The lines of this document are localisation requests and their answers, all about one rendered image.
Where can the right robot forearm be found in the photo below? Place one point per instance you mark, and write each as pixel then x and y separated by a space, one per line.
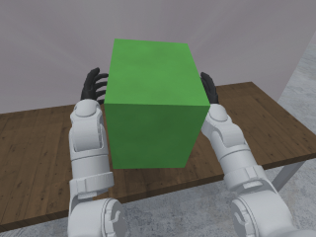
pixel 242 174

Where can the robot right upper arm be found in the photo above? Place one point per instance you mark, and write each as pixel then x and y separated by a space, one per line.
pixel 264 214

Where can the robot left hand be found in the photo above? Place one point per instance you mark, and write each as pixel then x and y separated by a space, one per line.
pixel 90 86

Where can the carton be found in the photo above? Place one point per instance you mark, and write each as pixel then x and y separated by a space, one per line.
pixel 155 104

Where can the robot right hand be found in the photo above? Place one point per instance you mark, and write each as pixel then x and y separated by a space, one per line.
pixel 209 88

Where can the left robot forearm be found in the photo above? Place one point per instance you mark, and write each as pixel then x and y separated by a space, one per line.
pixel 89 152

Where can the table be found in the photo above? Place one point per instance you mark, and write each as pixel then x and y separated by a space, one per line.
pixel 36 166

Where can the robot left upper arm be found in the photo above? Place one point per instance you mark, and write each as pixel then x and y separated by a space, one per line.
pixel 97 218

